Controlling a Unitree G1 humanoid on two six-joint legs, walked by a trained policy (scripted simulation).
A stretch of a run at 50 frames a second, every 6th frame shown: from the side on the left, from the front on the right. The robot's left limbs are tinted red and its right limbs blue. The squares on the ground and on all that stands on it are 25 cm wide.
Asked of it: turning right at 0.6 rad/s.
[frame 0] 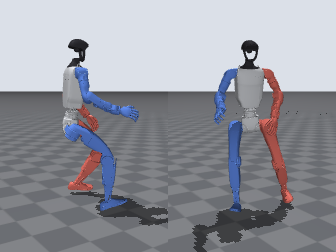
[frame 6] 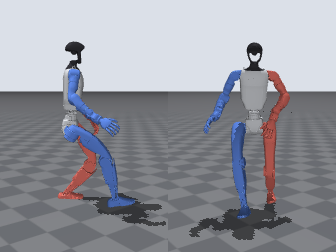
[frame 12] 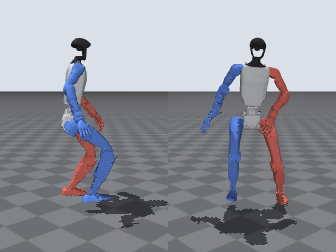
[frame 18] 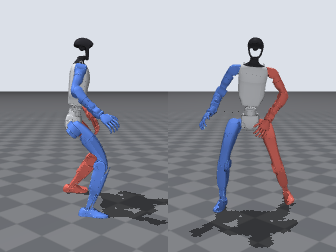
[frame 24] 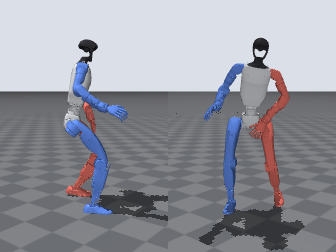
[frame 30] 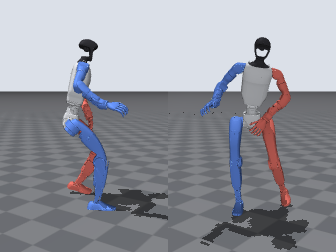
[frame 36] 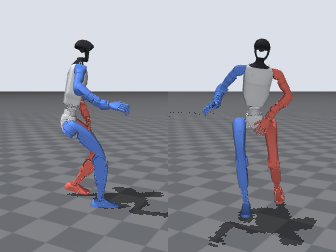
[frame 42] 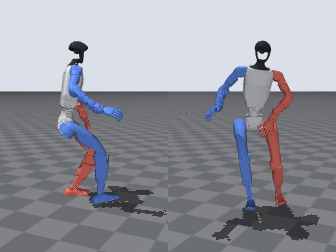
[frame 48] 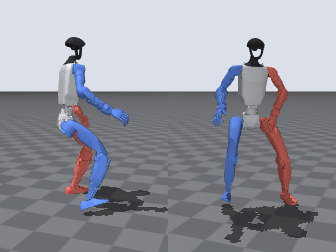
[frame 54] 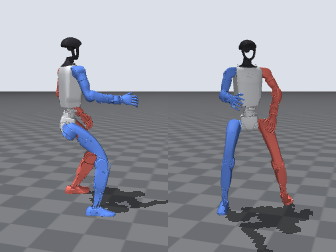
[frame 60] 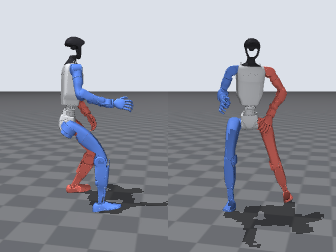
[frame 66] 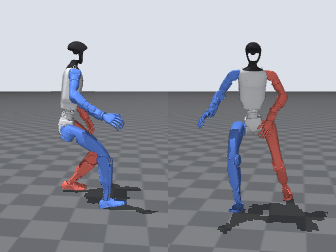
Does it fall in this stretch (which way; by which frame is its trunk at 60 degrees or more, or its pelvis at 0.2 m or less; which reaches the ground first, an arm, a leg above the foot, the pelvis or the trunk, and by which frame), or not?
no
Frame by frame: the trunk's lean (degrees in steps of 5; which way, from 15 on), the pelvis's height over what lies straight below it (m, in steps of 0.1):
0: 5, 0.7
6: 5, 0.7
12: 10, 0.7
18: 10, 0.7
24: 15 forward and to its left, 0.7
30: 15 forward and to its left, 0.7
36: 15 forward and to its left, 0.7
42: 10, 0.7
48: 5, 0.7
54: 0, 0.7
60: 5, 0.7
66: 10, 0.7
